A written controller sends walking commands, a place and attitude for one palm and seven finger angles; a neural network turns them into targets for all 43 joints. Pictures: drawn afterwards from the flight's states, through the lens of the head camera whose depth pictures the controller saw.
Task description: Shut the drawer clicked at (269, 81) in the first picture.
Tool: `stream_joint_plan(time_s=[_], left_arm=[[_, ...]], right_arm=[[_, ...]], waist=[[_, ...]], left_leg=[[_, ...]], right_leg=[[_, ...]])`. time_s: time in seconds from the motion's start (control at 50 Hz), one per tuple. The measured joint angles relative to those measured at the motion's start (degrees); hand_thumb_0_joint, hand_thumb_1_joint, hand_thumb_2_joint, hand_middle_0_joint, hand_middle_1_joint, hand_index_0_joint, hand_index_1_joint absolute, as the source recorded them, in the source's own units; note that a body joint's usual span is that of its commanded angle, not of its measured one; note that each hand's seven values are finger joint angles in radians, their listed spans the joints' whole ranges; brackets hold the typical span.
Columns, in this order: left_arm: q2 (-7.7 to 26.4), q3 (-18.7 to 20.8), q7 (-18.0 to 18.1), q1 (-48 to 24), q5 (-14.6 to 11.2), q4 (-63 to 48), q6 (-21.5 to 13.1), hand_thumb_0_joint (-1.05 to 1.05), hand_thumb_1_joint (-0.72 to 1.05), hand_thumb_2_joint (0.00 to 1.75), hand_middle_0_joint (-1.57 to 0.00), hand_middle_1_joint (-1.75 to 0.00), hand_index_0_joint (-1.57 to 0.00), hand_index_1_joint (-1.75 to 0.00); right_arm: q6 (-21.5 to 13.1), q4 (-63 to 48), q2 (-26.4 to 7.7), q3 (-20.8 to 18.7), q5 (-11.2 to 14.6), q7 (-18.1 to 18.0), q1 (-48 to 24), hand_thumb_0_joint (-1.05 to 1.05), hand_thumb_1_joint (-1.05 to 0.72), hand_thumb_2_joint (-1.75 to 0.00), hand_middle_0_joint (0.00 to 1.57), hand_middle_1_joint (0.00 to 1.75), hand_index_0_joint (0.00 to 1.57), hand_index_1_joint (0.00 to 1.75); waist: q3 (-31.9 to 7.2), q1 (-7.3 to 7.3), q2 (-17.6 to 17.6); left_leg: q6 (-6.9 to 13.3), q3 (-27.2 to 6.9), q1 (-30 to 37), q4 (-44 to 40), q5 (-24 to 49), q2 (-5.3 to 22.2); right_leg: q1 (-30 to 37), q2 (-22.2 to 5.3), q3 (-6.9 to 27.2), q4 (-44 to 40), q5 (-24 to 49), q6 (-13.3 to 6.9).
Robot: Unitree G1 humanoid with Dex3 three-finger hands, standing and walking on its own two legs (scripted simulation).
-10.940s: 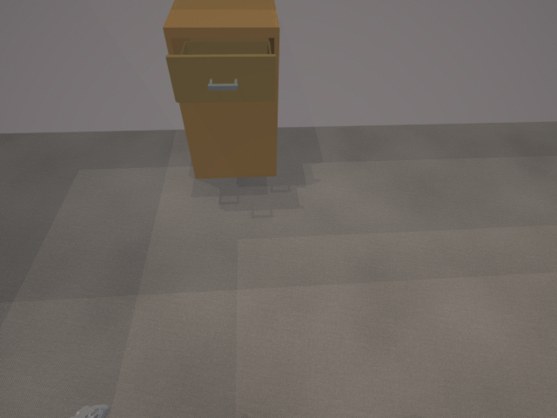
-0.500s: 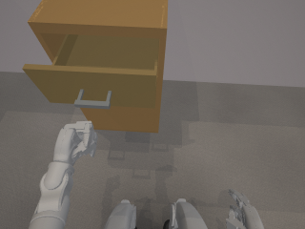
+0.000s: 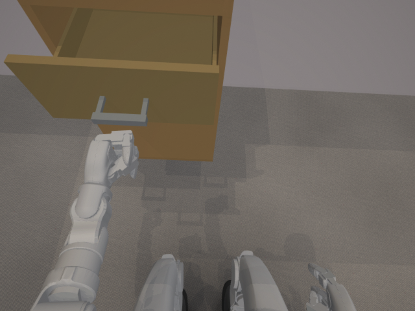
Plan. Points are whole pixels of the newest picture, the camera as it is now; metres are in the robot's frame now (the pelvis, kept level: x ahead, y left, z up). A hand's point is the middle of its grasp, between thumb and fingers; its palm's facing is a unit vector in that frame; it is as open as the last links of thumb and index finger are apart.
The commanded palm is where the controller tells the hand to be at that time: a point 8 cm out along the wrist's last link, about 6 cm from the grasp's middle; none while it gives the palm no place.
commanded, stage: bring the fist close to the handle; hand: left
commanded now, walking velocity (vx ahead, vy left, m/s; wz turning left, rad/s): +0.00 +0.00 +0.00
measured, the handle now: (121, 111) +0.50 +0.18 +0.01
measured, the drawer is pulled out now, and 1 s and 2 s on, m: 0.16 0.13 0.01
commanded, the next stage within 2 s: push the drawer shut in 0.40 s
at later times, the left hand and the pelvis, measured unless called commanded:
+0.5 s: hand (139, 160) +0.39 +0.13 +0.01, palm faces -0.07 -1.00 -0.05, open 3.3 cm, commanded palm +0.37 +0.19 +0.01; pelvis +0.00 -0.01 +0.00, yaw +0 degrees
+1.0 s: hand (138, 133) +0.45 +0.14 +0.01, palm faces -0.05 -1.00 -0.04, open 2.8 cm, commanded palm +0.44 +0.19 +0.01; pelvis -0.01 -0.01 -0.01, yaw +0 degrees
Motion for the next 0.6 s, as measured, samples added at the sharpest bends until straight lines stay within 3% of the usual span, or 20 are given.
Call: stream_joint_plan(time_s=[0.28, 0.6], left_arm=[[-0.6, -0.5, 1.2, -0.4, 0.4, -1.1, 1.1, 0.02, 0.9, 0.9, -1.4, -1.6, -1.39, -1.6], [0.3, -0.1, 0.1, -1.1, 0.4, 1.4, -0.2, 0.02, 0.9, 0.9, -1.4, -1.6, -1.4, -1.6]], right_arm=[[2.9, -0.4, 0.2, -0.1, 0.4, 0.4, 0.7, 0.01, -0.91, -0.9, 0.2, 0.3, 0.2, 0.3], [2.8, -0.7, -0.5, -0.2, 0.4, -0.2, -0.3, 0.01, -0.91, -0.9, 0.2, 0.3, 0.2, 0.3]], waist=[[0.0, 0.03, 0.4], [0.2, -0.13, -0.2]], left_leg=[[0.1, 0.3, -0.5, 0.0, 0.0, 0.1], [-0.8, -0.8, -0.2, 0.1, 0.0, 0.3]], right_leg=[[-0.6, 0.1, 0.4, 0.1, 0.1, 0.2], [-0.1, 0.4, -0.7, 0.1, -0.2, -0.8]])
